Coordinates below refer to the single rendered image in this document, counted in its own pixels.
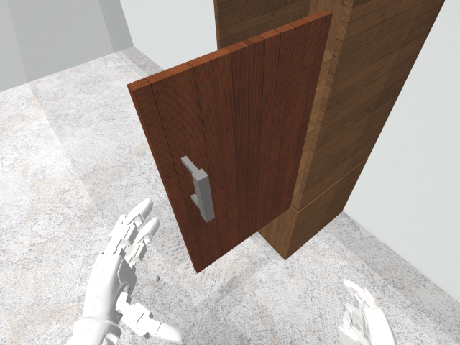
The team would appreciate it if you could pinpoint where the left robot hand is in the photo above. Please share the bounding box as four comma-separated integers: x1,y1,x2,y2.
83,198,184,344

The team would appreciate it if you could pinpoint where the right robot hand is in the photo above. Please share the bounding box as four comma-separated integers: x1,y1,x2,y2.
339,279,397,345

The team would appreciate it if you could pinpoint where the handle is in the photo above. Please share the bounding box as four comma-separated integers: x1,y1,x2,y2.
181,156,215,223

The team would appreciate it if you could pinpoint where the robot left forearm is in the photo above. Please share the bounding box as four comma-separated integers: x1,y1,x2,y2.
66,318,121,345

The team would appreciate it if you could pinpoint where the cupboard door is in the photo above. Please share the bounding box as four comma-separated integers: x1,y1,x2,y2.
127,10,333,273

